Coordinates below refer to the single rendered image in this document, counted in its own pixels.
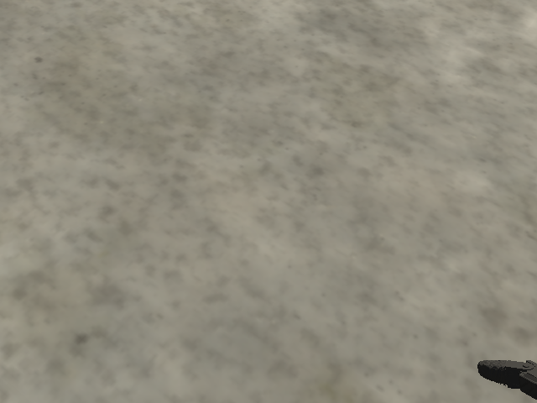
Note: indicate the right robot hand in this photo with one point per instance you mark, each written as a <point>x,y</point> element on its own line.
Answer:
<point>516,375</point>

